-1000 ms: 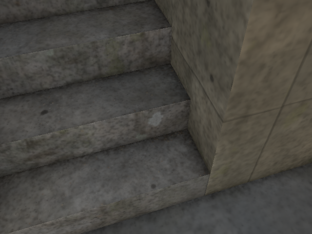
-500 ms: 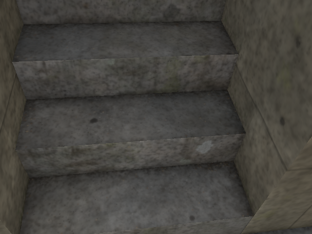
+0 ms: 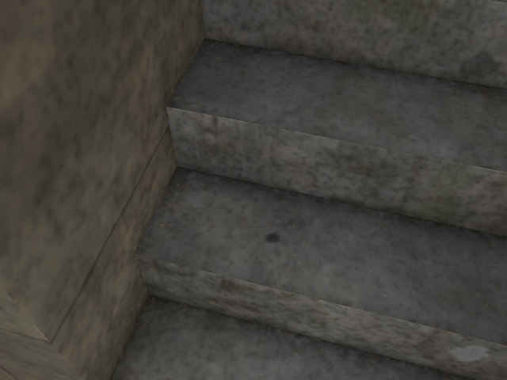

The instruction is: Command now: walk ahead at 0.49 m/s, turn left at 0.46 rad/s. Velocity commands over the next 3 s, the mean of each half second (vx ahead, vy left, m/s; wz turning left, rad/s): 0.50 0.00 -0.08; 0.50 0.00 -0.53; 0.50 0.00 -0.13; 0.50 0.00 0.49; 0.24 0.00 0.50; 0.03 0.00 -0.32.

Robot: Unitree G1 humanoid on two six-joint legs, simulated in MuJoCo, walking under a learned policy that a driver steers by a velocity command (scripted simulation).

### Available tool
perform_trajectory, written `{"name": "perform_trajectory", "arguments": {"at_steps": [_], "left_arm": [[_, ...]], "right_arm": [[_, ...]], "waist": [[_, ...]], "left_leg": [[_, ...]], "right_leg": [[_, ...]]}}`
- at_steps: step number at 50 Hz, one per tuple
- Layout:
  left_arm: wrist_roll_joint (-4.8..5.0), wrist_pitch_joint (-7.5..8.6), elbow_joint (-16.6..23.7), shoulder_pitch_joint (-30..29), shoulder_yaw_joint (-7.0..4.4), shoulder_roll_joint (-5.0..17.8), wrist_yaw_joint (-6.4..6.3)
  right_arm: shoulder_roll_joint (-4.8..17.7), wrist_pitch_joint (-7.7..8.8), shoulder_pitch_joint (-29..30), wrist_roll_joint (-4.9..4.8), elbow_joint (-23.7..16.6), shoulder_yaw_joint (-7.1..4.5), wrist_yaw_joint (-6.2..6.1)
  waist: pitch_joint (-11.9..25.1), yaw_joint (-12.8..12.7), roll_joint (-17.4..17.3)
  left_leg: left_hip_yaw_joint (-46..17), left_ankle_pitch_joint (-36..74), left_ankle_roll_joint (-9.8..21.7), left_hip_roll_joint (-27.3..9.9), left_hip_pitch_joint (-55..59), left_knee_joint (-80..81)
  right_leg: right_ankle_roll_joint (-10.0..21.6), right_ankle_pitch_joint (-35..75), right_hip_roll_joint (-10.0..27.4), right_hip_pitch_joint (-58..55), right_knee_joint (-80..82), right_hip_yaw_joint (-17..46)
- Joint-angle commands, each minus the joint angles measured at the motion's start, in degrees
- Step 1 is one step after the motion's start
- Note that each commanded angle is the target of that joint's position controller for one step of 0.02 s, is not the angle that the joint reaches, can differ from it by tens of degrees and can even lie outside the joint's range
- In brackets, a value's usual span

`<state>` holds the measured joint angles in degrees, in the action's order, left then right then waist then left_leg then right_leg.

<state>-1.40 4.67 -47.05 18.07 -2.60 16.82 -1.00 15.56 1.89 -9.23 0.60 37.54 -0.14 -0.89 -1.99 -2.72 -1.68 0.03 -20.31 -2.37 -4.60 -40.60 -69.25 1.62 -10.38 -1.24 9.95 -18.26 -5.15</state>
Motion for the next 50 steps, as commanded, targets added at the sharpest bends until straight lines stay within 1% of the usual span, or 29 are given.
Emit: {"name": "perform_trajectory", "arguments": {"at_steps": [1,5,7,8,9,10,11,12,14,15,18,21,24,25,27,28,30,31,32,33,35,36,37,40,44,46,48,49,50], "left_arm": [[0.93,0.49,6.28,-7.67,-2.09,10.03,0.55],[1.85,-0.45,6.29,-6.27,-0.98,8.8,1.42],[3.79,-1.35,4.66,-6.13,0.02,6.73,1.85],[2.94,-0.45,6.48,-9.79,1.45,2.42,2.18],[2.42,1.47,6.26,-5.63,3.55,-5.34,2.17],[3.9,1.57,3.36,2.0,2.17,-1.54,2.28],[5.09,0.77,7.42,-1.89,2.59,-1.0,2.3],[4.76,-0.45,11.48,-11.27,3.91,-2.97,1.58],[3.28,-2.83,15.21,-15.13,5.33,-7.18,0.83],[3.0,-3.69,16.32,-13.51,5.8,-8.02,1.12],[3.01,-4.18,18.37,-12.05,7.14,-9.88,0.66],[2.29,-4.03,20.58,-19.83,7.43,-7.13,0.57],[1.93,-3.99,21.95,-24.37,9.87,-12.21,0.95],[1.78,-4.03,22.64,-28.07,10.11,-12.41,1.42],[3.3,-2.93,21.87,-27.93,8.53,-9.16,2.55],[2.56,-3.06,20.77,-23.84,6.89,-6.79,2.73],[1.63,-2.07,17.28,-11.52,3.86,-1.01,3.68],[1.16,-2.23,14.48,-3.2,1.4,5.65,3.43],[-1.03,-3.83,11.06,3.95,-1.23,14.08,0.71],[-3.16,-3.25,8.05,8.14,0.56,9.94,-1.13],[0.05,-2.36,1.41,9.46,1.76,2.6,0.1],[0.3,-2.39,-1.09,6.06,3.63,-5.11,1.88],[0.67,-2.64,-2.33,2.12,3.32,-6.85,2.81],[0.87,-2.29,-4.66,-0.16,3.19,-7.33,4.0],[-1.22,-1.96,-8.98,9.49,2.62,-4.34,2.87],[0.87,-2.65,-10.28,13.42,2.19,-4.43,2.63],[1.29,-3.45,-12.31,21.76,2.47,-6.85,0.63],[2.21,-4.59,-10.26,21.4,0.67,-3.32,-1.21],[0.61,-5.65,-11.45,23.2,0.3,-2.41,-2.11]], "right_arm": [[-1.95,-0.88,-6.58,0.82,-4.5,2.25,0.17],[3.31,-0.71,-5.71,1.22,-5.19,0.43,-0.56],[2.61,0.9,-14.46,1.9,-1.77,-0.68,-0.3],[5.3,0.78,-21.91,2.24,2.12,-1.61,-0.83],[13.46,0.03,-25.84,3.72,2.22,-2.94,-1.65],[14.18,-0.6,-29.7,3.78,4.21,-4.25,-0.47],[15.01,-1.53,-27.72,2.08,6.33,-5.03,0.19],[9.0,-1.37,-21.94,-0.62,7.28,-3.48,0.35],[-2.41,0.14,-14.27,0.61,10.53,0.65,0.38],[-3.63,0.7,-13.24,0.8,11.83,1.13,0.26],[-1.44,1.14,-12.12,2.61,13.31,1.53,0.57],[-0.44,1.22,-15.57,1.08,14.42,2.49,-0.34],[9.23,-0.28,-25.24,0.6,17.55,-1.23,-3.14],[8.32,-1.76,-28.18,-0.59,18.55,-1.59,-3.95],[7.79,-0.98,-25.21,-0.28,17.31,-1.17,-3.17],[9.13,-0.86,-24.86,0.26,16.68,-1.52,-3.48],[13.78,-2.05,-17.22,-0.24,11.81,-2.98,-4.36],[11.45,-0.36,-13.1,-0.92,6.93,-3.06,-3.49],[5.99,3.04,-4.81,0.59,5.45,-1.96,-1.28],[3.41,5.94,-3.56,0.06,6.1,-2.41,2.36],[-5.01,6.14,4.61,0.25,0.66,0.88,3.72],[-6.07,5.78,1.92,0.82,0.37,1.37,4.06],[-7.81,5.34,-2.92,1.26,0.36,2.29,3.22],[-9.45,4.52,-5.7,0.08,0.58,4.25,1.73],[-12.0,4.51,6.23,0.63,-2.94,6.17,1.4],[-12.34,4.97,15.29,1.24,-7.22,7.19,1.51],[-12.22,5.22,27.53,1.42,-11.63,7.38,1.16],[-14.18,5.28,31.54,2.65,-14.25,8.36,-0.2],[-15.31,4.95,30.29,1.83,-14.75,8.4,-1.19]], "waist": [[6.09,5.62,6.4],[8.84,5.55,6.4],[11.74,11.37,4.65],[8.86,14.36,-3.07],[11.8,11.05,-16.82],[17.64,10.63,-6.99],[11.86,8.43,-6.57],[0.02,7.73,-1.94],[-5.85,2.07,-1.18],[-5.03,0.05,-0.33],[-2.35,-2.14,-0.86],[-1.32,0.31,-1.56],[7.29,3.37,-6.98],[7.34,4.73,-5.25],[8.87,2.45,-9.95],[11.99,0.96,-13.04],[20.66,-5.23,-17.54],[21.98,-8.27,-3.3],[22.76,-10.63,22.02],[23.83,-9.01,17.37],[0.52,-3.01,5.11],[1.6,2.38,-0.86],[-0.11,5.37,1.72],[-3.6,8.53,0.75],[-2.52,3.9,6.52],[-2.46,1.65,6.6],[-1.33,-3.4,7.88],[0.21,-3.56,10.99],[3.56,-2.47,14.65]], "left_leg": [[2.14,1.26,0.77,0.2,13.86,5.72],[3.61,5.5,4.85,3.68,21.44,24.87],[6.81,21.95,6.94,6.9,34.53,47.77],[-2.15,43.15,10.52,-0.85,48.74,49.54],[-24.42,74.87,18.48,-19.44,52.17,43.46],[-28.5,56.77,25.73,-26.86,53.27,46.97],[-29.87,18.88,26.43,-28.08,52.58,54.47],[-26.77,-7.0,20.6,-23.52,45.42,59.04],[-15.71,-5.48,13.26,-17.49,30.61,59.04],[-9.18,-1.19,11.12,-15.7,26.07,58.54],[-0.29,3.59,9.38,-13.17,21.4,59.03],[6.53,6.27,10.37,-6.78,13.96,60.14],[4.24,11.96,13.1,-12.5,32.83,69.53],[6.97,17.41,12.28,-12.48,38.9,68.3],[13.75,76.62,13.27,-11.16,35.36,61.73],[13.06,101.99,13.76,-12.74,42.93,53.99],[10.81,118.37,14.07,-14.23,49.76,32.11],[8.67,103.5,11.67,-7.81,24.79,14.12],[2.21,21.4,6.7,7.66,-2.69,-19.35],[-15.02,12.96,7.45,7.02,-11.45,-45.85],[-8.17,10.5,8.66,4.31,-24.25,-49.07],[-7.29,11.38,9.57,4.13,-23.25,-53.04],[-6.38,8.61,9.47,4.17,-22.48,-58.95],[-3.29,13.23,8.04,1.16,-28.84,-53.91],[2.43,14.91,5.46,2.17,-39.9,-65.5],[4.33,15.24,3.77,0.8,-40.1,-50.74],[8.2,15.69,1.41,2.45,-37.17,-39.11],[10.35,6.17,0.77,1.88,-27.02,-30.98],[10.4,1.75,0.98,2.74,-22.16,-29.13]], "right_leg": [[11.87,24.4,15.07,6.11,6.12,5.71],[9.16,41.8,14.19,-2.12,-6.52,5.09],[6.05,42.52,9.89,-1.37,-24.91,2.97],[2.36,13.84,5.35,18.33,-47.26,2.31],[-0.08,-23.94,-3.06,35.72,-79.97,8.8],[0.28,-25.73,-5.21,44.82,-98.49,19.95],[0.15,-26.88,-2.37,60.01,-106.54,14.64],[-0.28,-24.3,1.41,69.99,-105.39,12.27],[-0.57,-16.81,2.38,69.68,-116.71,13.91],[-0.18,-11.64,1.94,68.01,-118.1,14.69],[0.15,-1.41,1.03,69.07,-119.12,12.48],[-2.02,10.66,1.69,60.32,-97.11,3.71],[-2.21,-5.82,5.78,55.79,-87.47,-0.98],[-1.06,-13.05,5.8,56.02,-80.77,-1.36],[3.44,-28.72,-2.08,33.91,-68.09,-11.73],[5.25,-33.61,-5.07,31.65,-64.04,-12.51],[8.63,-29.64,-8.08,20.85,-42.83,-0.4],[16.04,-32.56,0.64,5.55,-30.21,26.88],[25.48,-34.03,14.15,-7.11,-1.96,66.73],[21.19,-25.3,18.3,-6.71,3.83,74.76],[14.03,-25.3,11.78,8.28,-4.7,50.06],[10.32,-22.35,8.65,10.78,-6.9,43.35],[7.68,-16.13,6.24,14.5,-5.21,37.45],[5.69,-6.69,4.77,18.28,-7.0,24.67],[7.71,-7.88,6.14,15.61,-1.42,27.06],[6.73,-10.09,5.07,15.24,1.4,26.88],[8.87,-2.91,7.12,13.67,5.44,30.28],[11.61,6.99,8.39,16.52,12.78,29.18],[13.39,15.05,9.45,11.2,12.35,27.79]]}}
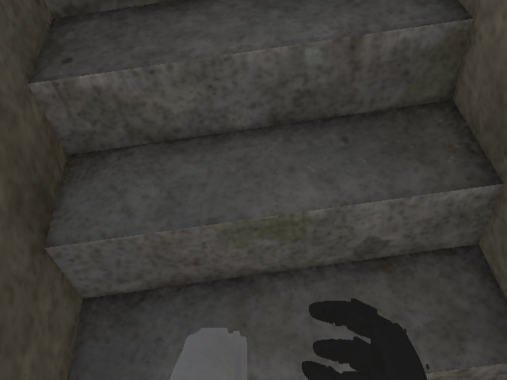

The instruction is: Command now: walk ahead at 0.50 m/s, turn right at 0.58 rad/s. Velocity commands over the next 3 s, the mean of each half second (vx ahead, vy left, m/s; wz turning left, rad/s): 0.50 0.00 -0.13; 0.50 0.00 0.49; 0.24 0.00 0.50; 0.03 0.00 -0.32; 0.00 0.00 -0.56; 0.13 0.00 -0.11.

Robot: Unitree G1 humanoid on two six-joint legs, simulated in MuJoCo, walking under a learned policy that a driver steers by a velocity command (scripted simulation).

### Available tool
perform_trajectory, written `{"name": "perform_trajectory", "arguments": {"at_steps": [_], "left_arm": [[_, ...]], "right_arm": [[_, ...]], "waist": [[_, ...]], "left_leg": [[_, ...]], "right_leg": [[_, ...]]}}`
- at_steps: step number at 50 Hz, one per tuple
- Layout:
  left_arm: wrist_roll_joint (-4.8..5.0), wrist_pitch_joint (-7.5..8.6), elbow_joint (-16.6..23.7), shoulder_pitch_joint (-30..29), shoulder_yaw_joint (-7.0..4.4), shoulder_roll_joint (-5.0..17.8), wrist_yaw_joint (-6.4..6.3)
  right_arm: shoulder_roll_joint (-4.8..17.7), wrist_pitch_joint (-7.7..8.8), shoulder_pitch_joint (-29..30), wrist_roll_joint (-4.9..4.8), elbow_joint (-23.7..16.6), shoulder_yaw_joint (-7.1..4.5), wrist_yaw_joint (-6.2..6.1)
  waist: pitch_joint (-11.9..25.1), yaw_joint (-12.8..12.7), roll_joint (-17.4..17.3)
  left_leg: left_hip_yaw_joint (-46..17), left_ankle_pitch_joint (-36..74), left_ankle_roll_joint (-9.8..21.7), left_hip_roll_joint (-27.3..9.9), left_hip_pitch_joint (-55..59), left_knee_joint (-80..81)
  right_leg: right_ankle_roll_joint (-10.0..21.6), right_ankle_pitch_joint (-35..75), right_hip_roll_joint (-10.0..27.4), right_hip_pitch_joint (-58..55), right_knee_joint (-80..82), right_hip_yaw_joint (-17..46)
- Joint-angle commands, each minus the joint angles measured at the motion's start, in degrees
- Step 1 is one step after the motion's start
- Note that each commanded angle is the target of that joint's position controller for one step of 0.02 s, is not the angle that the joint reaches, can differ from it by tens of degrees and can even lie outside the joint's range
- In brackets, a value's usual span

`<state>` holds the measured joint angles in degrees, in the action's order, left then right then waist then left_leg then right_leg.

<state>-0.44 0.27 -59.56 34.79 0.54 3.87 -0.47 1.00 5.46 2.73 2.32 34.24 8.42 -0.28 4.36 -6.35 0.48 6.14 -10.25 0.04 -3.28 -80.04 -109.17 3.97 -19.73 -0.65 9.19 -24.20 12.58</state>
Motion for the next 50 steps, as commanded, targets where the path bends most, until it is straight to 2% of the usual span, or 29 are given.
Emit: {"name": "perform_trajectory", "arguments": {"at_steps": [1,2,4,5,6,7,8,10,11,12,15,17,20,23,25,26,27,28,29,31,32,35,39,41,44,46,48,49,50], "left_arm": [[-0.21,-0.78,4.15,-0.92,-3.27,12.06,-2.85],[-1.72,0.35,5.08,-3.56,-3.93,14.75,-2.53],[-1.09,2.51,8.78,-14.42,-5.68,21.18,-1.74],[-0.81,4.68,11.93,-22.81,-5.53,19.56,-1.17],[-0.89,6.32,15.04,-24.15,-4.07,10.7,0.56],[-0.48,7.9,14.1,-21.51,-4.39,9.43,2.1],[0.85,7.33,16.37,-23.74,-3.59,6.51,2.56],[0.13,4.69,17.47,-21.85,-0.94,1.7,1.2],[-0.65,4.02,18.8,-21.13,0.39,0.72,0.69],[0.76,3.77,20.02,-19.79,1.5,-1.15,0.55],[1.13,3.84,25.15,-24.57,4.31,-1.6,-0.39],[-0.82,4.31,25.0,-28.88,4.57,0.46,-0.32],[0.15,5.52,28.81,-40.23,5.69,0.85,-0.93],[0.88,6.04,35.08,-54.51,7.45,-0.27,1.24],[2.55,4.36,31.32,-40.21,3.5,4.88,-0.41],[1.55,4.71,27.67,-27.51,-0.08,13.19,-0.67],[-1.25,4.73,24.63,-18.55,-2.68,19.11,-0.65],[-2.7,4.45,20.17,-5.22,-4.81,25.72,-1.51],[-3.58,4.52,15.61,-6.13,-4.21,23.91,-2.12],[-0.44,3.43,13.85,-15.94,-2.7,14.84,-1.49],[-0.58,2.8,10.1,-16.29,-2.02,10.07,-1.61],[-0.94,0.86,7.17,-21.07,-1.55,5.42,-1.33],[-4.11,0.85,8.33,-22.1,-0.93,9.09,-2.99],[-2.39,0.4,6.83,-17.71,-1.35,10.99,-3.5],[-3.23,0.65,7.08,-10.67,-2.0,14.25,-3.81],[-1.99,0.26,5.36,-4.12,-4.78,21.52,-4.25],[-1.08,-0.02,3.84,-1.4,-4.84,19.86,-4.44],[0.3,0.3,4.93,-5.79,-5.06,21.74,-4.48],[-0.1,0.47,5.04,-9.94,-4.44,23.47,-4.29]], "right_arm": [[2.41,1.45,13.08,-0.86,-10.47,-1.89,-2.11],[6.4,1.17,5.69,-1.33,-8.15,-4.69,-2.63],[18.26,1.53,-14.5,-2.46,-2.82,-10.12,-2.68],[25.3,1.11,-28.01,-1.07,1.68,-13.03,-2.44],[27.36,-0.73,-31.95,0.23,5.56,-13.72,-3.02],[20.6,-2.06,-31.83,-0.12,7.41,-13.26,-4.62],[15.48,-3.12,-29.43,-2.03,10.82,-12.14,-4.54],[8.04,-4.19,-23.39,-1.75,16.61,-10.51,-3.31],[5.92,-4.05,-22.6,-0.57,19.29,-9.62,-2.28],[4.95,-4.04,-22.56,-0.61,21.86,-9.36,-1.34],[9.29,-3.14,-16.73,-1.2,21.04,-9.59,-0.1],[11.41,-2.55,-17.85,1.26,20.57,-8.91,-0.93],[16.85,-2.42,-30.44,-1.13,22.02,-10.61,-1.61],[21.37,-4.53,-35.7,-3.54,21.73,-12.96,-3.17],[21.6,-3.09,-42.38,-1.29,25.17,-12.27,-2.37],[25.73,-1.41,-35.96,-1.65,22.78,-13.99,-1.73],[23.8,0.43,-31.32,-2.33,19.07,-13.94,-1.18],[21.07,1.83,-23.71,-2.36,16.47,-13.54,-0.01],[14.01,1.96,-19.11,-3.57,15.48,-13.16,0.78],[5.49,-1.84,-15.54,-3.08,9.77,-10.59,0.21],[6.19,-3.92,-14.0,-1.93,7.79,-10.14,0.08],[2.03,-7.19,-17.83,-3.33,7.46,-8.2,-1.74],[6.27,-9.05,-16.88,-2.58,7.26,-8.37,-3.57],[7.04,-9.63,-14.53,-2.66,4.53,-8.2,-3.71],[8.36,-7.91,-0.74,-2.77,-3.42,-7.01,-1.8],[5.34,-6.44,7.67,-4.04,-7.43,-5.06,0.7],[4.45,-7.36,8.02,-5.11,-6.98,-4.84,2.56],[4.38,-7.24,5.73,-5.53,-7.34,-5.28,3.06],[7.92,-6.56,2.77,-5.04,-8.19,-6.88,2.6]], "waist": [[2.85,6.65,14.34],[9.63,10.36,16.02],[16.25,20.87,16.23],[23.48,25.27,9.18],[23.06,20.64,-21.89],[19.91,20.48,-20.16],[5.86,17.38,-15.11],[-8.79,8.69,-3.12],[-10.49,6.71,-2.96],[-11.97,4.19,-0.69],[-15.33,-0.91,-0.48],[-9.57,0.08,-1.86],[-8.28,7.04,-6.41],[-4.37,10.9,-9.03],[10.29,5.54,-15.7],[14.99,-1.94,-19.04],[24.8,-4.79,-7.64],[29.69,-9.98,8.92],[26.1,-6.13,17.64],[9.03,1.57,8.46],[1.56,4.73,3.5],[-7.0,12.8,4.55],[-10.81,13.12,7.1],[-14.01,13.02,5.62],[-13.21,9.2,3.85],[-9.32,6.14,10.59],[-10.43,4.63,6.57],[-8.96,7.84,8.07],[-5.48,12.65,11.6]], "left_leg": [[6.56,-18.33,1.43,4.46,35.88,24.91],[7.51,-24.01,3.26,6.76,49.71,22.91],[-5.21,-30.07,7.08,5.31,63.82,44.51],[-21.18,-29.2,10.42,-1.36,79.02,54.25],[-57.07,-9.62,21.86,-17.43,92.38,78.33],[-74.28,-25.52,25.31,-20.74,87.03,87.7],[-63.72,-35.0,23.04,-18.39,75.72,87.38],[-43.74,-34.46,15.74,-15.65,59.02,84.46],[-39.67,-29.35,13.63,-14.4,54.62,86.76],[-32.91,-25.14,11.38,-13.29,53.5,87.46],[-15.16,-16.31,8.53,-6.31,42.51,90.85],[-13.02,-8.26,11.69,-5.78,41.15,93.06],[-16.76,-6.33,12.19,-7.67,59.31,96.59],[-13.72,7.83,12.88,-8.5,57.04,109.54],[-10.07,69.98,12.76,-8.82,70.44,92.88],[-11.06,96.15,11.13,-8.69,71.0,78.12],[-9.23,97.38,8.84,-4.51,57.56,58.28],[-9.57,50.07,5.87,3.6,47.86,35.29],[-15.51,10.36,3.46,6.88,35.21,7.94],[-15.4,8.39,4.48,4.19,21.37,-9.32],[-13.82,10.34,6.08,2.6,17.81,-9.86],[-15.83,9.38,7.03,2.08,14.3,-9.22],[-12.58,6.54,2.38,5.51,10.82,-23.12],[-14.07,0.2,1.46,4.02,2.8,-25.34],[-5.7,1.65,0.35,0.0,-0.44,-12.16],[0.59,-4.56,1.48,-4.82,6.77,5.76],[5.59,-10.08,3.83,-4.56,15.16,10.72],[5.83,-12.99,5.7,-3.83,25.81,17.32],[10.19,-16.95,8.46,1.6,35.65,18.67]], "right_leg": [[9.32,49.77,6.62,12.39,16.25,1.32],[9.29,85.84,8.66,10.94,9.33,0.54],[8.98,112.02,9.0,2.71,-12.07,2.06],[10.22,104.12,5.42,9.71,-28.3,0.93],[4.67,30.37,-6.91,36.21,-54.87,-0.19],[3.17,10.43,-8.27,45.16,-78.67,6.84],[2.68,8.85,-6.13,51.7,-90.13,1.68],[2.68,4.23,-3.53,57.96,-95.07,-2.11],[2.72,1.74,-3.26,59.08,-102.95,-3.63],[2.98,1.32,-1.49,61.87,-103.17,-3.58],[0.82,10.39,4.38,60.77,-83.12,-7.55],[-1.61,21.72,4.85,54.65,-87.05,-15.5],[-4.33,12.19,9.28,67.08,-80.13,-17.46],[-3.75,-6.18,10.27,39.61,-48.93,-22.12],[-1.6,-22.28,1.93,18.68,-48.55,-26.72],[2.39,-17.54,4.02,10.33,-44.22,-16.65],[7.58,-17.78,14.56,-3.82,-35.64,4.5],[13.88,-13.1,24.8,-15.05,-13.61,28.15],[14.05,-10.47,28.95,-12.58,2.03,42.6],[8.26,-17.06,30.06,0.18,-0.12,27.99],[3.65,-13.56,27.3,5.86,-3.8,15.04],[-3.3,0.93,22.96,11.99,-1.6,-5.73],[1.27,14.95,23.88,13.6,6.23,-18.97],[-0.31,14.47,23.09,6.08,8.49,-23.91],[0.61,10.38,20.14,1.82,13.15,-28.6],[2.41,6.14,20.55,-4.19,22.3,-28.81],[4.39,13.43,21.41,-7.38,24.96,-31.14],[4.31,31.52,21.01,-6.56,23.99,-33.88],[5.96,85.96,20.86,-5.83,17.06,-34.36]]}}
Over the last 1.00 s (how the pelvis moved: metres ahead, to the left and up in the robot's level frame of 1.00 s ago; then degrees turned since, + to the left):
0.39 -0.05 0.19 -24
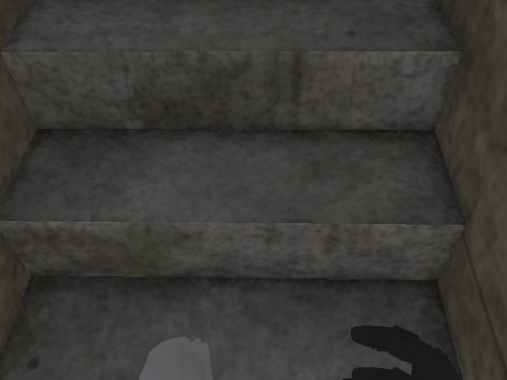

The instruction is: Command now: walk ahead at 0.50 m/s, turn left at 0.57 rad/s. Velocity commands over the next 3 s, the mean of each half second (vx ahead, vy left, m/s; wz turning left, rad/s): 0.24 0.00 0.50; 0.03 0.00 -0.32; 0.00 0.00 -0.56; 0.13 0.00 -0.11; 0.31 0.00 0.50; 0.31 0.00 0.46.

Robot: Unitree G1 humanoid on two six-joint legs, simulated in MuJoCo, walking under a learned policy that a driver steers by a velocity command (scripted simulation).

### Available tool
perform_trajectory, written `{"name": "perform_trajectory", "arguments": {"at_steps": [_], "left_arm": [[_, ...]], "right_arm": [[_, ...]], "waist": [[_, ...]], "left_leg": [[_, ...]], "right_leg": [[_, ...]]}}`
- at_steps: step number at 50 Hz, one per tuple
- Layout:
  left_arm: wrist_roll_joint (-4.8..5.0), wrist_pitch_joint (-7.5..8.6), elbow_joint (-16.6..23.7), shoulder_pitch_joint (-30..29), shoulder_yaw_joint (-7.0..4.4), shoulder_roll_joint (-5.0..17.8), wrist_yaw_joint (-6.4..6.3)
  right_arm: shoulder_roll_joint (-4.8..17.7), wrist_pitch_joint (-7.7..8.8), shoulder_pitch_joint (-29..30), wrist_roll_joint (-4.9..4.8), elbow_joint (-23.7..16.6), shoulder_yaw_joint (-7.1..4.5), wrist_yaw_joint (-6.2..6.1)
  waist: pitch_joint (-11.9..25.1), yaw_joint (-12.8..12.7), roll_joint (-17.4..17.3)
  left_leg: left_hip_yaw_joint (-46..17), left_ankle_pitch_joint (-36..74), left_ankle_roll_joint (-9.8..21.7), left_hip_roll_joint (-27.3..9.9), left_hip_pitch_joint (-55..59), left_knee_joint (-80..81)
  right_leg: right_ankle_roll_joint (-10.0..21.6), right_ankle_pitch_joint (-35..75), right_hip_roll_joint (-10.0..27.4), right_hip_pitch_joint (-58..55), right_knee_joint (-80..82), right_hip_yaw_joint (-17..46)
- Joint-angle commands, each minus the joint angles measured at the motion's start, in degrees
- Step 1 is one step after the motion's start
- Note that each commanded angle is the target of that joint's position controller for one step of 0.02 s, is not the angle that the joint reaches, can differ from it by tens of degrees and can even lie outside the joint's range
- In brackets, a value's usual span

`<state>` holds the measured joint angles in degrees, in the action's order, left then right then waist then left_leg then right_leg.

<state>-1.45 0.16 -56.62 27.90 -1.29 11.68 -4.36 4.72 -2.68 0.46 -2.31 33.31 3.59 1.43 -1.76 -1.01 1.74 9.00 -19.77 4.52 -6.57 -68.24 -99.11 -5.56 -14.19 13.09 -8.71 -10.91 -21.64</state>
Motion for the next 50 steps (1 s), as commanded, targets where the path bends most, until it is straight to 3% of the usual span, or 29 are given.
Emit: {"name": "perform_trajectory", "arguments": {"at_steps": [1,3,4,5,6,8,10,15,17,19,21,23,26,28,29,30,31,32,34,37,40,42,43,44,46,47,48,49,50], "left_arm": [[1.86,1.32,3.1,-3.96,-4.12,21.05,0.03],[5.09,3.39,4.86,-4.66,-5.27,22.46,0.73],[3.74,5.78,11.23,-9.79,-4.69,17.02,0.75],[2.19,8.57,13.3,-15.16,-4.29,12.27,2.8],[3.78,10.07,14.32,-18.01,-4.2,6.87,4.28],[1.37,9.3,19.74,-25.84,-1.02,-2.42,3.24],[0.48,8.34,20.41,-19.73,0.4,-3.19,4.06],[0.82,4.75,23.99,-22.85,2.36,-6.21,2.03],[-1.17,2.57,27.36,-29.07,3.52,-6.38,1.51],[-1.43,1.69,31.35,-40.59,4.54,-8.36,0.45],[-0.59,0.76,29.89,-39.36,5.36,-11.76,-0.2],[0.11,0.52,26.65,-30.29,5.24,-9.24,-0.37],[0.88,-0.12,18.07,-12.7,1.87,2.31,0.13],[1.11,0.67,11.42,-0.15,0.6,5.34,2.88],[-0.78,0.07,9.15,-2.88,-0.33,8.82,4.13],[-3.99,-0.31,13.02,-14.63,0.07,5.51,2.3],[-1.62,0.95,16.14,-15.16,0.33,2.21,1.19],[1.12,2.33,14.77,-12.87,-0.71,2.23,0.5],[2.54,3.18,11.24,-9.59,-1.27,1.79,0.58],[1.64,0.58,11.52,-8.43,-0.41,1.14,0.28],[0.43,-0.97,14.57,-5.2,-1.9,4.28,-1.42],[2.52,-2.66,17.43,-4.57,-3.22,6.85,-2.91],[1.03,-4.48,17.74,-3.12,-3.2,6.52,-3.52],[1.02,-5.34,19.52,-5.59,-3.66,7.98,-3.74],[1.63,-3.79,21.9,-11.5,-3.88,11.56,-2.44],[3.12,-3.04,21.87,-14.11,-3.5,9.63,-1.62],[4.72,-1.76,23.07,-17.28,-2.28,5.98,-0.04],[1.52,-0.29,24.31,-15.43,-0.34,-2.02,1.08],[0.08,0.06,18.67,-0.22,-0.89,0.56,1.64]], "right_arm": [[7.92,1.69,-2.84,0.73,-6.78,-3.77,0.43],[16.36,0.63,-14.63,1.67,-4.26,-8.35,-0.24],[23.2,0.0,-19.61,2.76,-2.32,-10.56,-1.26],[26.89,0.28,-20.64,4.33,-0.24,-11.04,-3.67],[23.15,1.4,-22.19,5.51,0.25,-9.41,-4.13],[15.71,4.46,-20.38,2.97,3.88,-8.02,-1.63],[8.95,4.72,-17.86,3.16,8.16,-6.55,-0.85],[12.69,3.3,-16.83,4.33,9.53,-7.14,-0.49],[13.41,1.81,-17.52,4.06,9.6,-7.34,-0.92],[14.12,-0.46,-21.1,4.5,8.75,-7.7,-4.82],[14.57,-1.23,-25.4,5.46,11.6,-6.39,-6.78],[18.33,-0.71,-15.36,3.91,9.53,-5.95,-7.09],[22.89,1.99,-7.16,3.22,8.23,-6.15,-7.41],[22.28,3.47,-0.23,1.9,6.87,-6.25,-7.0],[17.34,3.08,2.94,3.61,2.43,-4.69,-6.7],[13.51,3.35,0.61,3.53,-0.69,-4.07,-4.74],[10.89,4.23,-5.02,2.88,0.68,-2.9,-2.47],[8.73,5.28,-2.9,3.89,-0.7,-2.77,-1.3],[4.59,7.74,-3.36,5.48,-2.16,-1.34,-0.55],[4.89,5.27,-5.94,2.3,-3.59,-1.62,-1.89],[5.93,4.69,2.47,2.57,-8.92,-2.23,-4.53],[3.0,4.66,6.97,3.68,-12.29,-1.37,-4.82],[1.86,4.59,7.75,3.33,-12.48,-1.51,-4.43],[2.8,3.74,4.73,2.83,-10.39,-2.32,-3.98],[8.34,2.96,-3.46,1.96,-8.38,-5.48,-3.98],[12.99,2.7,-12.09,3.55,-3.95,-7.7,-4.68],[14.44,2.48,-16.91,5.37,-0.27,-8.51,-5.19],[13.89,1.92,-16.75,6.37,3.45,-7.84,-5.56],[11.0,1.71,-17.53,7.84,2.01,-7.04,-5.38]], "waist": [[7.05,10.97,15.09],[14.06,14.66,15.56],[15.17,13.2,-6.05],[20.07,8.24,-15.86],[20.05,6.8,-9.56],[4.14,2.93,-2.06],[1.24,-1.47,-4.69],[-0.58,-4.2,-7.08],[0.6,-3.95,-10.7],[2.6,-0.62,-15.56],[9.19,0.79,-13.73],[16.13,-4.04,-11.69],[22.5,-8.61,-15.87],[24.08,-14.38,-1.32],[17.79,-12.25,20.91],[16.2,-5.33,23.95],[15.14,-3.97,9.57],[4.59,-4.5,-1.28],[-0.81,-0.8,-11.93],[1.73,1.07,-8.8],[4.41,-0.75,-0.4],[8.3,-1.57,4.4],[9.36,-1.61,8.43],[7.17,-0.56,9.92],[15.07,5.73,20.09],[18.36,8.22,19.3],[18.18,10.07,8.0],[15.97,3.64,-7.49],[20.05,0.52,-6.21]], "left_leg": [[6.69,-11.28,5.67,7.93,33.68,14.05],[-2.52,-15.69,9.79,14.15,45.76,39.93],[-39.25,-17.45,17.81,4.39,59.32,59.5],[-73.72,-35.34,18.78,-4.49,63.23,83.16],[-77.06,-30.76,12.76,-8.02,62.98,87.84],[-56.63,-17.03,8.14,-5.95,48.22,78.65],[-39.73,-1.51,3.39,-0.68,47.13,73.98],[-19.31,37.74,-9.11,4.0,42.68,67.81],[-15.83,36.48,-10.89,7.18,39.07,69.76],[-18.23,50.32,-10.35,3.5,40.86,75.53],[-16.85,60.34,-10.0,-0.1,52.54,78.71],[-4.53,90.65,-9.66,-1.03,59.22,80.23],[-2.05,139.22,-1.91,-8.42,74.99,78.59],[-2.3,128.64,-1.72,-9.48,85.24,52.82],[-7.43,37.35,-5.49,0.88,55.22,31.52],[-22.98,-0.99,-11.97,12.6,30.84,-7.16],[-27.68,-8.26,-9.32,13.12,22.05,-22.09],[-25.93,-13.82,-7.04,13.37,16.37,-26.83],[-17.62,-13.29,-5.02,11.9,9.43,-21.06],[-12.97,-3.34,-8.05,5.92,17.98,-8.29],[-9.88,6.81,-11.05,4.64,19.41,6.23],[-8.67,1.23,-11.29,4.06,23.71,25.67],[-6.9,-2.08,-12.19,5.37,29.42,29.86],[-2.01,-6.17,-11.63,8.9,37.19,39.66],[-5.9,0.91,-8.91,8.92,51.32,54.85],[-10.69,12.25,-6.4,5.99,60.96,66.58],[-13.93,34.22,-5.1,0.5,68.15,76.92],[-23.4,74.81,-1.27,-9.28,77.93,70.35],[-33.74,93.56,8.95,-23.06,75.83,67.56]], "right_leg": [[16.5,103.53,10.19,8.79,-4.51,2.61],[16.01,98.21,8.55,4.29,-26.85,7.11],[10.23,59.5,-0.96,31.8,-50.17,12.53],[5.59,9.25,-14.32,45.12,-79.65,27.63],[6.2,5.15,-15.07,53.74,-102.39,36.52],[8.66,5.53,-12.18,65.33,-115.16,32.22],[10.92,7.49,-10.08,71.32,-120.51,30.06],[9.45,10.36,-11.96,82.78,-121.67,21.42],[8.69,13.16,-12.52,82.2,-113.41,17.09],[7.14,14.7,-13.75,82.08,-105.56,10.45],[6.94,14.81,-15.49,80.55,-105.33,9.12],[10.01,9.89,-17.53,67.75,-91.85,9.39],[10.81,-13.98,-21.81,47.37,-65.08,10.44],[13.99,-1.95,-20.66,38.35,-30.91,20.52],[18.91,16.68,-18.64,22.32,-22.82,36.77],[29.29,31.69,-10.09,22.24,-24.92,64.79],[29.29,22.61,-4.93,27.46,-24.04,68.4],[25.87,18.94,-7.05,33.31,-22.31,67.14],[20.09,24.89,-10.52,29.92,-22.26,55.64],[17.54,24.44,-13.64,33.41,-20.44,46.88],[17.92,37.77,-12.71,31.22,-23.46,46.04],[17.17,34.77,-12.98,27.19,-22.88,45.36],[17.52,34.18,-13.72,28.79,-22.29,42.72],[17.71,32.91,-15.13,33.11,-18.92,40.15],[16.09,46.7,-11.36,29.81,-22.53,44.07],[10.6,48.99,-13.63,30.05,-32.47,41.71],[7.05,33.97,-16.85,32.15,-43.05,36.1],[4.3,-12.01,-21.89,46.96,-56.37,34.45],[-1.04,-22.54,-23.52,48.45,-78.41,41.41]]}}
Over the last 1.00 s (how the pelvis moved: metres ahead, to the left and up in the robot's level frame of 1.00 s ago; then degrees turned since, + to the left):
0.55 -0.03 0.38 12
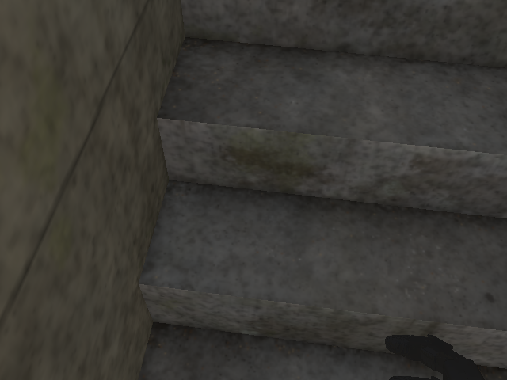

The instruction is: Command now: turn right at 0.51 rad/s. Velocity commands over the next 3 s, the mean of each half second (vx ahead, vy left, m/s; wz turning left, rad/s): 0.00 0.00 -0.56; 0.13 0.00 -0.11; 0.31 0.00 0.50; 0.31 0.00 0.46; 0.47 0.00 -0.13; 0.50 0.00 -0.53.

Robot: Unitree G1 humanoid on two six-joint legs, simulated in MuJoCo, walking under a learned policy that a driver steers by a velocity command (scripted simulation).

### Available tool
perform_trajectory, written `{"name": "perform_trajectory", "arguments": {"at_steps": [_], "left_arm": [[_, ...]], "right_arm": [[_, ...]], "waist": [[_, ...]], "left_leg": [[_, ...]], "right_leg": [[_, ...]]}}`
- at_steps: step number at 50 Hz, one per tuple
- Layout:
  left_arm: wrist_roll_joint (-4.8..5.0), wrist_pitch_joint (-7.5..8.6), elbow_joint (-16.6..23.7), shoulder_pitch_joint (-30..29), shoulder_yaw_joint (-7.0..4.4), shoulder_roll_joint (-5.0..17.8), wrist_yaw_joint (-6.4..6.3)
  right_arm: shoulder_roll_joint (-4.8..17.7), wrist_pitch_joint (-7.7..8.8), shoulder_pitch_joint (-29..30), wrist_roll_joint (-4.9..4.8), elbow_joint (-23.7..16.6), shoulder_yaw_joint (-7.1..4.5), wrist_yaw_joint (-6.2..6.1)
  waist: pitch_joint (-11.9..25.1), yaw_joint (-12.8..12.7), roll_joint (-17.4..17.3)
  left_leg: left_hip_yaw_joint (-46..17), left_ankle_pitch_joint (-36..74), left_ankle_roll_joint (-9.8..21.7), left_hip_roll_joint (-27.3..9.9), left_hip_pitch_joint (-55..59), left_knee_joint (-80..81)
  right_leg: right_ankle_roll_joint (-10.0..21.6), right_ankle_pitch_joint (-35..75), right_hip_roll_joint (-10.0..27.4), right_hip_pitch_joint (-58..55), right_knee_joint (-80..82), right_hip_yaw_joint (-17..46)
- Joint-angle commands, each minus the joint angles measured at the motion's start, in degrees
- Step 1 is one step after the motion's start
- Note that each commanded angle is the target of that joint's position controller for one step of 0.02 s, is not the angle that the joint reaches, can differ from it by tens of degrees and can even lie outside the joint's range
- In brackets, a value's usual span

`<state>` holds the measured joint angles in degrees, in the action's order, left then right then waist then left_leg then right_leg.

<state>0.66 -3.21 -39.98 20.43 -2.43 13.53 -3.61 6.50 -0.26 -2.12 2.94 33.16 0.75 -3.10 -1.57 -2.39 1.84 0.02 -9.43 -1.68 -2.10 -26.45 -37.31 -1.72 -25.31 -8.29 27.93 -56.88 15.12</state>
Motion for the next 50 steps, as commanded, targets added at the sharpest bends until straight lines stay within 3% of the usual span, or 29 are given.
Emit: {"name": "perform_trajectory", "arguments": {"at_steps": [1,3,5,7,8,9,10,13,15,18,19,20,21,22,23,25,27,33,35,37,38,40,42,43,44,45,46,48,50], "left_arm": [[-0.81,1.57,1.0,14.7,-1.65,5.01,1.12],[-0.95,-1.19,5.11,4.77,-1.3,8.11,0.7],[-0.38,-2.22,7.1,-5.19,-0.62,7.74,0.35],[0.03,-2.24,9.06,-10.13,1.38,2.35,1.32],[0.68,-0.91,8.82,-10.64,1.53,0.17,1.44],[1.86,-0.86,11.43,-15.76,2.06,-1.55,2.82],[2.05,-0.74,12.07,-15.5,2.3,-1.95,3.31],[1.57,-0.27,13.11,-14.78,1.7,0.08,4.18],[0.63,-0.52,13.4,-13.18,0.59,1.53,4.21],[0.84,0.4,11.87,-8.94,-1.18,3.36,3.72],[1.76,0.8,10.85,-8.14,-1.98,4.8,3.95],[1.86,1.59,11.37,-7.71,-3.04,8.38,4.06],[-0.15,0.99,12.29,-4.04,-4.31,14.86,3.37],[-3.04,1.59,13.99,-2.6,-3.62,13.64,3.92],[-3.87,2.37,13.41,-5.94,-3.03,12.48,3.76],[-2.68,1.52,14.18,-13.46,-1.83,9.68,3.16],[-1.47,1.15,13.21,-12.45,-0.91,7.4,2.01],[-2.52,2.37,12.84,-12.46,1.23,4.09,-0.77],[-2.24,2.26,12.02,-16.14,0.86,3.74,-0.16],[-2.44,3.16,9.33,-12.31,0.97,3.17,0.94],[-1.85,3.86,7.88,-11.45,1.21,2.52,1.39],[0.64,4.3,3.97,-7.01,2.47,-3.2,2.22],[-0.77,4.94,2.59,-2.08,1.69,-1.38,2.87],[-1.42,5.6,3.06,-1.55,2.11,-2.86,3.15],[-0.64,6.07,3.54,-5.54,1.82,-0.93,2.62],[0.45,6.24,3.36,-12.38,0.69,2.38,1.25],[0.92,5.9,4.08,-16.52,0.2,2.77,0.74],[1.2,6.54,4.59,-16.44,-0.44,2.36,0.4],[1.36,8.37,4.22,-14.91,0.16,0.18,1.17]], "right_arm": [[12.87,0.12,-10.7,1.56,0.52,-5.53,-0.86],[12.29,-1.26,-3.73,-1.11,0.33,-4.95,-2.72],[9.96,-2.85,-6.6,-1.15,0.27,-4.46,-3.72],[12.03,-3.19,-12.79,-1.58,1.92,-5.51,-4.42],[9.1,-3.32,-12.2,-2.1,2.13,-4.8,-4.62],[10.39,-3.83,-13.45,-3.94,1.54,-4.78,-5.09],[12.13,-3.82,-13.76,-3.73,1.7,-5.31,-5.28],[16.64,-2.1,-10.2,-4.72,1.03,-6.64,-4.23],[19.27,-1.46,-9.38,-4.18,0.82,-7.51,-3.96],[18.02,-0.64,-9.99,-4.41,2.16,-7.38,-3.06],[16.18,-0.39,-13.63,-4.31,3.92,-7.09,-2.64],[13.07,0.17,-16.37,-3.02,4.43,-6.54,-1.91],[9.39,0.53,-15.66,-1.06,2.47,-5.06,-2.26],[11.5,1.22,-13.76,-1.9,2.91,-5.88,-2.42],[9.37,1.46,-9.59,-2.47,1.35,-5.6,-2.04],[6.38,1.96,-5.2,-1.88,-0.22,-4.57,-2.5],[7.84,2.15,-7.65,-0.15,-0.31,-4.32,-2.6],[4.36,0.45,-7.2,-1.79,-1.32,-2.27,-2.0],[2.74,-0.58,-7.86,-2.11,0.03,-1.37,-1.57],[1.66,-1.03,-8.65,-3.05,1.73,-1.39,-0.55],[1.48,-1.4,-12.31,-3.18,3.22,-1.79,-0.23],[-1.07,-0.73,-14.17,-2.74,7.56,-1.65,0.48],[7.07,0.69,-19.45,-2.77,10.25,-3.95,0.82],[8.36,0.85,-19.97,-3.96,11.37,-4.6,1.29],[10.04,0.96,-21.2,-4.48,10.94,-5.8,1.69],[11.79,0.61,-21.39,-3.29,10.85,-6.97,1.58],[13.33,0.8,-20.82,-2.77,11.67,-7.29,0.98],[14.77,2.05,-22.55,-3.59,13.69,-7.78,-0.17],[13.04,2.55,-24.22,-4.76,15.77,-7.74,-0.39]], "waist": [[22.42,-2.25,-15.5],[9.95,-5.18,-11.52],[1.93,-0.79,-8.53],[-1.43,1.45,-10.51],[0.8,1.85,-14.36],[0.52,4.71,-14.13],[1.72,4.09,-14.84],[2.39,3.68,-14.9],[2.19,2.79,-16.15],[2.64,1.48,-12.89],[3.21,2.14,-7.9],[3.6,3.15,3.77],[3.32,3.15,22.28],[11.22,-0.67,17.57],[9.23,1.02,13.07],[5.99,3.86,13.25],[5.61,4.83,8.51],[9.1,4.57,5.17],[8.36,6.21,6.16],[10.27,5.45,9.99],[11.24,6.32,12.95],[7.9,4.85,10.16],[8.93,2.25,-3.04],[9.05,1.15,-14.1],[5.65,4.22,-19.4],[-1.94,8.37,-14.76],[-5.78,9.34,-15.46],[-7.35,8.36,-15.22],[-6.6,7.17,-12.81]], "left_leg": [[-35.52,61.69,23.3,-34.23,27.27,11.45],[-25.08,13.86,20.13,-23.48,21.01,15.14],[-14.46,-5.56,14.84,-16.37,15.33,17.14],[-8.57,-8.84,13.66,-14.32,15.54,20.26],[-3.58,-10.92,14.43,-10.04,15.33,20.93],[-3.62,-5.06,15.71,-11.36,14.13,22.75],[-3.24,-3.54,15.75,-12.09,15.63,23.05],[0.79,-0.18,13.34,-13.59,13.65,22.78],[-0.92,0.14,12.8,-17.78,11.57,21.1],[2.34,-4.22,9.43,-15.28,12.4,13.66],[6.26,-4.9,7.68,-12.46,13.26,6.88],[8.87,-12.59,4.61,-8.6,3.66,-7.19],[8.88,-26.07,-1.04,-1.0,-17.13,-29.15],[-3.42,-26.38,-3.0,1.52,-15.84,-52.82],[-7.39,-20.17,-3.16,1.25,-21.82,-60.76],[-6.05,-11.94,-2.37,1.55,-26.46,-68.72],[-2.68,-4.51,-2.29,3.95,-22.63,-70.67],[-4.28,1.97,-2.05,3.24,-18.51,-58.86],[0.88,1.34,-0.6,2.35,-5.75,-33.02],[3.32,-8.02,1.56,3.08,7.07,-22.33],[2.69,-12.05,2.76,2.53,10.72,-16.89],[4.4,-5.75,4.93,3.41,15.68,9.63],[-11.3,23.74,10.51,-5.88,29.99,12.1],[-17.97,17.16,16.91,-11.12,33.15,14.67],[-28.3,-8.36,21.99,-14.91,26.47,21.74],[-31.2,-27.99,23.03,-15.75,19.46,27.59],[-33.29,-31.54,23.03,-16.02,15.38,30.34],[-32.91,-29.66,22.29,-15.76,16.9,31.4],[-27.11,-22.49,20.06,-12.84,19.72,31.14]], "right_leg": [[-8.29,-10.05,0.31,9.79,-43.62,4.64],[-9.76,1.44,6.47,21.46,-50.22,0.53],[-10.09,6.24,7.18,21.5,-35.27,-0.68],[-10.09,7.02,9.42,19.99,-21.47,-5.07],[-9.64,8.02,8.69,15.85,-16.21,-12.56],[-8.09,6.96,9.74,12.46,-18.59,-16.37],[-7.45,4.9,11.23,11.33,-14.94,-14.9],[-3.39,2.89,13.56,0.14,3.28,-15.33],[-1.61,1.71,13.89,-2.6,3.44,-15.98],[1.13,4.69,12.08,-6.66,16.66,-17.29],[2.24,6.06,10.09,-10.01,25.67,-17.53],[4.03,23.87,14.1,-18.72,27.35,-8.05],[12.35,36.79,26.12,-26.07,31.4,14.47],[19.89,32.87,30.77,-18.94,34.21,24.63],[19.35,23.41,27.11,-18.95,34.33,19.35],[15.82,30.31,22.17,-17.47,28.51,10.08],[16.53,36.63,20.33,-12.4,26.55,5.9],[16.91,34.37,20.87,-13.41,26.22,5.11],[12.57,37.39,16.84,-8.12,26.5,-4.35],[14.03,34.23,18.6,-3.72,30.26,-2.57],[14.99,32.16,19.35,-4.78,30.82,-1.78],[11.94,22.34,15.53,-8.59,28.93,-6.36],[4.61,7.33,9.34,0.3,16.02,-12.29],[0.76,-2.61,7.78,5.07,12.41,-15.02],[-0.89,-3.03,8.01,5.96,8.83,-17.54],[-1.94,-2.1,8.82,8.25,4.24,-17.81],[-2.85,-1.97,9.63,10.33,-2.18,-16.38],[-3.33,-1.59,11.2,16.06,-13.55,-13.42],[-1.98,0.61,12.21,17.21,-11.85,-13.8]]}}
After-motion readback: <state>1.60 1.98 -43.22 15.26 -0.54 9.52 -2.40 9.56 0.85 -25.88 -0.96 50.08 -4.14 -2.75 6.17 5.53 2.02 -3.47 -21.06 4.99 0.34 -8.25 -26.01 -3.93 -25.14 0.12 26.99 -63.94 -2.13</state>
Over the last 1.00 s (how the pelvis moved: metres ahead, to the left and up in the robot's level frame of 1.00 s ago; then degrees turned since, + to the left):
0.37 0.22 0.35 4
